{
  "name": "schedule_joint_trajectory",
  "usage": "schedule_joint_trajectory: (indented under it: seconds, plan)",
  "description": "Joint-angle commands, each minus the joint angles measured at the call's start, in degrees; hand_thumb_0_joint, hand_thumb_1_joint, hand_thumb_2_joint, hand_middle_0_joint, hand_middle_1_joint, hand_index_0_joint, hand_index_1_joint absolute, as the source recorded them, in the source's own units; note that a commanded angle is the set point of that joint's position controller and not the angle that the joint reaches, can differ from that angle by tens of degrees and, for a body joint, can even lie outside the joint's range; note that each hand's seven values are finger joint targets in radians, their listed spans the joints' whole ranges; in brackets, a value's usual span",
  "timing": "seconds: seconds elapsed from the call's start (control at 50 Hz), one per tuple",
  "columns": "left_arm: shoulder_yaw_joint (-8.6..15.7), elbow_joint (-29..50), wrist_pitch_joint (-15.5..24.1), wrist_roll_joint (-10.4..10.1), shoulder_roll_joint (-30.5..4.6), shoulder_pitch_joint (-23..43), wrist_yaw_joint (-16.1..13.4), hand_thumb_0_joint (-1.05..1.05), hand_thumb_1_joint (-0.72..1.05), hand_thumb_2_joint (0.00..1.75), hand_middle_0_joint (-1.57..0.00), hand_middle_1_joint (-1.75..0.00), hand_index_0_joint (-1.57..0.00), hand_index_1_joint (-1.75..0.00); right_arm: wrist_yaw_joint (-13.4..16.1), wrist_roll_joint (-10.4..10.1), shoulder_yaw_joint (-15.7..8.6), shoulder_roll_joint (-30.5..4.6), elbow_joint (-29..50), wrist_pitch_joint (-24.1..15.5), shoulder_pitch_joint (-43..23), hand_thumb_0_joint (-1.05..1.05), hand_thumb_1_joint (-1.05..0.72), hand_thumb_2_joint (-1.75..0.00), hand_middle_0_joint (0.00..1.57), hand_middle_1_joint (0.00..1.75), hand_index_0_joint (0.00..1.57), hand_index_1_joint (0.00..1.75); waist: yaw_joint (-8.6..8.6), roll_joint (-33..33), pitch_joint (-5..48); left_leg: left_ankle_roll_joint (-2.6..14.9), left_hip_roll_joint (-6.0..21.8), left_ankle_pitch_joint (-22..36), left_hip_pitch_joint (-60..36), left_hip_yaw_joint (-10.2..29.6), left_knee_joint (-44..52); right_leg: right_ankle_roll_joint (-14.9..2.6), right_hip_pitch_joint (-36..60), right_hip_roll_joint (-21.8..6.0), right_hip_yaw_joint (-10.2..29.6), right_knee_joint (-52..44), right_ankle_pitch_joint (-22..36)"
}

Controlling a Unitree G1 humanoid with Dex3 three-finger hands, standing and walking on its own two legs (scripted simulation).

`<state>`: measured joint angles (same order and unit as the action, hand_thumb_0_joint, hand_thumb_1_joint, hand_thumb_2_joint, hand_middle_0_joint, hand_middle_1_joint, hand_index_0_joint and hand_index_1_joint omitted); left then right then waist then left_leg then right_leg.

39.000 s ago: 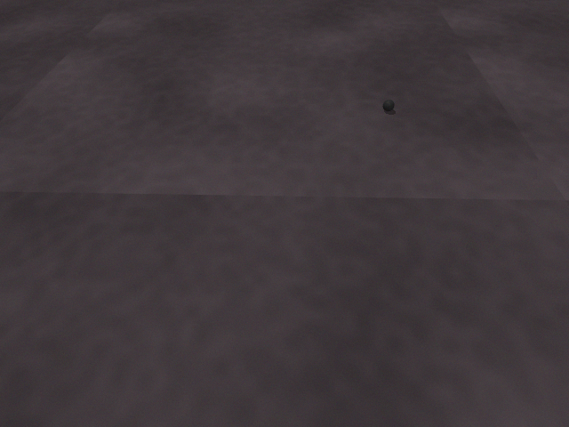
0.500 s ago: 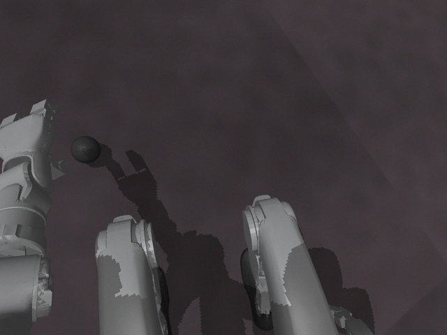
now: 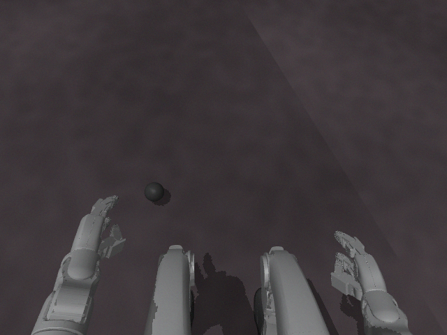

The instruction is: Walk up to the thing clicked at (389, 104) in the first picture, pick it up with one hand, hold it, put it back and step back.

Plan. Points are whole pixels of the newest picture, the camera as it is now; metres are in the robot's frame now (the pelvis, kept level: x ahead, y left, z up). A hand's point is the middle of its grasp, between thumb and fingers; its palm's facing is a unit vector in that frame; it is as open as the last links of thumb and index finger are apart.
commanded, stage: home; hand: left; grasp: from above
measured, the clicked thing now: (154, 191) +0.54 +0.25 -0.52
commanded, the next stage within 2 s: none
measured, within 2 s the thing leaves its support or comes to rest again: neither
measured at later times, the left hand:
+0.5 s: hand (79, 258) +0.23 +0.19 +0.11, palm faces +0.11 -0.97 -0.20, open 7.4 cm
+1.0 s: hand (71, 279) +0.21 +0.19 +0.12, palm faces +0.11 -0.97 -0.19, open 7.4 cm
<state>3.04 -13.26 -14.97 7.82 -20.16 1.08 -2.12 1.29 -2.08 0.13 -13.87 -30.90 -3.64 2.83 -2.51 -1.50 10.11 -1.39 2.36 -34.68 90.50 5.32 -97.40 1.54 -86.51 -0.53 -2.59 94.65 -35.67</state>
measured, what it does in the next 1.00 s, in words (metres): rises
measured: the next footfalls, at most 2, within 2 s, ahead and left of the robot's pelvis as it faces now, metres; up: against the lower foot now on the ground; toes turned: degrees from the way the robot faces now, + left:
none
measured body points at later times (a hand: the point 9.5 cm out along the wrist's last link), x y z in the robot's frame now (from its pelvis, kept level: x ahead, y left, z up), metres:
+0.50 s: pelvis +0.07 +0.01 +0.15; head +0.10 +0.02 +0.60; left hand +0.23 +0.24 +0.12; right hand +0.22 -0.24 +0.08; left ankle +0.08 +0.13 -0.52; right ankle +0.07 -0.14 -0.52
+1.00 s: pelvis +0.06 +0.00 +0.16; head +0.08 +0.01 +0.61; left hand +0.20 +0.24 +0.13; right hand +0.24 -0.22 +0.10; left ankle +0.08 +0.13 -0.52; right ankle +0.07 -0.14 -0.52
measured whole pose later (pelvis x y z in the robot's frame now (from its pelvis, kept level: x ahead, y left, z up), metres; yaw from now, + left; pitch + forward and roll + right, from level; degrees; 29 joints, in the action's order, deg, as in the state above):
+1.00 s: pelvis +0.06 +0.00 +0.16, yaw +4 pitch +10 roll -3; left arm 2.1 8.1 -25.9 -3.0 -12.5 -28.7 -0.9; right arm 10.4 -0.4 2.5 -12.1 -30.4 -13.5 15.7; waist -1.9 -2.6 8.5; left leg -1.1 2.3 -27.0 41.6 3.7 -58.5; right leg 1.6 -37.1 -1.1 -3.3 54.5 -27.2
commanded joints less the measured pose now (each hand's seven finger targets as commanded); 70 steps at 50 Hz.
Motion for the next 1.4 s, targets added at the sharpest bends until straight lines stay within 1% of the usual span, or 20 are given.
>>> schedule_joint_trajectory:
  seconds: [0.0,0.02,0.08,0.18,0.3,0.34,0.46,0.56,0.6,0.62,0.68,0.84,0.92,1.02,1.04,1.08,1.12,1.14,1.22,1.38]
  plan:
    - [3.8,15.7,-1.1,-4.7,-6.6,2.8,-2.2,0.00,0.90,0.90,-0.20,-0.30,-0.20,-0.30,2.6,-0.3,-2.7,-8.1,6.4,-3.2,4.3,0.00,-0.90,-0.90,0.20,0.30,0.20,0.30,-2.38,-5.7,23.4,2.15,-1.0,1.7,-29.5,-0.3,22.1,-2.56,19.2,1.2,0.6,-20.6,5.1]
    - [4.5,16.0,-2.0,-5.6,-6.3,0.2,-2.5,0.00,0.90,0.90,-0.20,-0.30,-0.20,-0.30,3.2,-0.4,-2.3,-7.7,6.8,-3.5,4.6,0.00,-0.90,-0.90,0.20,0.30,0.20,0.30,-1.72,-5.0,22.5,2.11,-0.9,2.9,-31.0,-0.2,23.3,-2.55,20.8,1.3,0.6,-22.1,6.1]
    - [4.4,17.9,-3.8,-8.0,-3.7,-3.5,-2.8,0.00,0.90,0.90,-0.20,-0.30,-0.20,-0.30,4.6,-0.4,-1.5,-6.9,6.5,-4.5,5.9,0.00,-0.90,-0.90,0.20,0.30,0.20,0.30,-1.95,-5.3,21.6,1.77,-0.7,6.4,-36.2,0.6,27.9,-2.53,26.1,1.2,0.3,-25.6,9.3]
    - [4.7,21.0,-6.1,-11.0,-1.3,-12.0,-2.9,0.00,0.90,0.90,-0.20,-0.30,-0.20,-0.30,7.4,-0.4,-0.3,-5.5,7.6,-6.6,7.8,0.00,-0.90,-0.90,0.20,0.30,0.20,0.30,-1.82,-3.2,18.1,2.09,-1.4,14.0,-41.6,-1.6,32.9,-2.25,36.7,1.5,0.1,-33.5,15.5]
    - [4.1,26.1,-7.9,-11.8,0.9,-21.9,-2.4,0.00,0.90,0.90,-0.20,-0.30,-0.20,-0.30,9.3,0.1,-0.4,-4.8,8.9,-8.4,10.7,0.00,-0.90,-0.90,0.20,0.30,0.20,0.30,-1.10,-3.2,13.8,1.92,-1.8,20.7,-49.7,-2.5,39.9,-1.77,45.6,1.7,-0.4,-41.3,21.9]
    - [3.7,28.8,-8.3,-11.7,1.1,-24.2,-2.3,0.00,0.90,0.90,-0.20,-0.30,-0.20,-0.30,9.6,0.3,-0.5,-4.7,9.4,-8.9,11.0,0.00,-0.90,-0.90,0.20,0.30,0.20,0.30,-0.37,-3.4,12.5,1.85,-1.9,21.7,-51.8,-2.9,42.0,-1.75,47.8,1.7,-0.7,-43.2,22.6]
    - [2.4,31.5,-9.3,-11.3,2.4,-29.9,-1.3,0.00,0.90,0.90,-0.20,-0.30,-0.20,-0.30,10.1,0.9,-0.7,-4.7,10.5,-10.3,11.0,0.00,-0.90,-0.90,0.20,0.30,0.20,0.30,-0.43,-1.5,6.1,1.83,-1.7,20.7,-54.6,-2.3,46.9,-1.60,49.7,2.1,-2.0,-47.2,20.9]
    - [2.0,33.0,-9.5,-11.2,2.3,-29.6,0.0,0.00,0.90,0.90,-0.20,-0.30,-0.20,-0.30,10.0,1.3,-1.0,-5.3,10.8,-11.5,10.5,0.00,-0.90,-0.90,0.20,0.30,0.20,0.30,-0.40,-0.8,2.3,1.90,-1.9,17.1,-54.7,-2.6,48.9,-1.33,49.8,1.9,-2.4,-49.1,17.3]
    - [1.9,32.8,-9.5,-10.9,2.3,-29.0,0.4,0.00,0.90,0.90,-0.20,-0.30,-0.20,-0.30,10.0,1.4,-1.2,-5.5,10.5,-12.0,10.9,0.00,-0.90,-0.90,0.20,0.30,0.20,0.30,-0.79,-1.3,3.3,1.80,-1.9,18.5,-55.8,-2.8,48.8,-1.40,50.1,1.9,-2.2,-48.8,18.5]
    - [1.7,31.7,-9.4,-10.8,2.4,-28.5,0.6,0.00,0.90,0.90,-0.20,-0.30,-0.20,-0.30,9.9,1.5,-1.2,-5.9,10.3,-12.2,10.5,0.00,-0.90,-0.90,0.20,0.30,0.20,0.30,-0.82,-1.4,1.8,1.77,-1.8,17.7,-55.6,-2.8,49.1,-1.34,49.5,2.0,-2.4,-48.8,17.9]
    - [2.3,32.1,-9.0,-10.7,2.0,-28.3,0.8,0.00,0.90,0.90,-0.20,-0.30,-0.20,-0.30,9.9,1.7,-1.3,-5.8,10.2,-12.6,10.3,0.00,-0.90,-0.90,0.20,0.30,0.20,0.30,-0.27,-0.5,2.9,1.82,-2.0,18.4,-56.2,-3.1,48.6,-1.22,50.7,1.7,-2.2,-48.9,18.4]
    - [2.1,32.8,-8.2,-10.2,1.8,-27.9,0.7,0.00,0.90,0.90,-0.20,-0.30,-0.20,-0.30,9.7,1.9,-1.1,-5.7,9.9,-13.2,9.4,0.00,-0.90,-0.90,0.20,0.30,0.20,0.30,0.08,-2.3,2.9,1.77,-2.2,14.3,-56.1,-3.0,49.7,-1.22,50.6,1.7,-2.1,-49.5,15.3]
    - [2.3,32.5,-8.0,-10.3,1.6,-28.2,0.5,0.00,0.90,0.90,-0.20,-0.30,-0.20,-0.30,9.9,1.9,-1.0,-5.6,9.7,-13.3,9.3,0.00,-0.90,-0.90,0.20,0.30,0.20,0.30,-0.18,-1.0,3.5,1.99,-2.3,16.4,-56.0,-3.5,48.6,-1.02,51.2,1.5,-1.7,-49.7,17.1]
    - [2.1,32.0,-8.0,-10.3,1.9,-28.9,0.4,0.00,0.90,0.90,-0.20,-0.30,-0.20,-0.30,10.0,1.9,-1.1,-5.6,9.4,-13.5,9.5,0.00,-0.90,-0.90,0.20,0.30,0.20,0.30,0.11,-1.8,3.5,1.76,-2.0,16.5,-56.4,-2.8,49.4,-1.32,51.0,1.7,-2.1,-49.0,16.9]
    - [2.3,32.5,-8.0,-10.4,1.8,-28.7,0.3,0.00,0.90,0.90,-0.20,-0.30,-0.20,-0.30,10.1,1.8,-1.0,-5.3,9.5,-13.4,9.4,0.00,-0.90,-0.90,0.20,0.30,0.20,0.30,0.62,-1.5,3.9,1.68,-1.9,17.0,-56.2,-2.7,49.3,-1.38,51.4,1.8,-2.2,-49.0,17.1]
    - [2.4,31.8,-8.1,-10.6,1.8,-29.0,0.4,0.00,0.90,0.90,-0.20,-0.30,-0.20,-0.30,10.1,1.9,-1.1,-5.7,9.3,-13.4,9.8,0.00,-0.90,-0.90,0.20,0.30,0.20,0.30,0.07,-0.9,4.9,1.83,-2.0,18.2,-56.8,-3.0,48.7,-1.19,51.9,1.7,-1.9,-49.0,18.4]
    - [2.0,31.8,-8.1,-10.6,1.9,-28.6,0.5,0.00,0.90,0.90,-0.20,-0.30,-0.20,-0.30,10.0,1.8,-1.0,-5.7,9.4,-13.4,9.5,0.00,-0.90,-0.90,0.20,0.30,0.20,0.30,0.16,-0.9,2.7,1.84,-2.1,16.7,-55.8,-3.2,49.1,-1.16,51.3,1.6,-1.9,-49.4,17.2]
    - [2.3,31.9,-8.1,-10.7,1.8,-28.5,0.5,0.00,0.90,0.90,-0.20,-0.30,-0.20,-0.30,10.1,1.8,-1.0,-5.5,9.2,-13.4,9.6,0.00,-0.90,-0.90,0.20,0.30,0.20,0.30,0.40,-1.2,3.3,1.82,-2.0,16.6,-56.0,-2.8,49.2,-1.21,51.3,1.7,-2.0,-49.2,17.0]
    - [2.4,32.1,-8.0,-10.6,1.5,-28.7,0.5,0.00,0.90,0.90,-0.20,-0.30,-0.20,-0.30,10.0,1.8,-1.2,-5.7,9.1,-13.3,9.7,0.00,-0.90,-0.90,0.20,0.30,0.20,0.30,0.54,-1.0,3.6,1.80,-2.0,19.1,-56.4,-3.3,48.6,-1.13,52.1,1.6,-1.9,-49.1,19.2]
    - [2.4,31.6,-8.3,-10.4,1.7,-29.0,0.6,0.00,0.90,0.90,-0.20,-0.30,-0.20,-0.30,10.0,1.9,-1.3,-5.7,9.1,-13.4,9.9,0.00,-0.90,-0.90,0.20,0.30,0.20,0.30,0.37,-1.4,3.6,1.81,-2.1,17.6,-56.4,-3.6,48.7,-1.14,51.8,1.5,-1.6,-49.3,18.0]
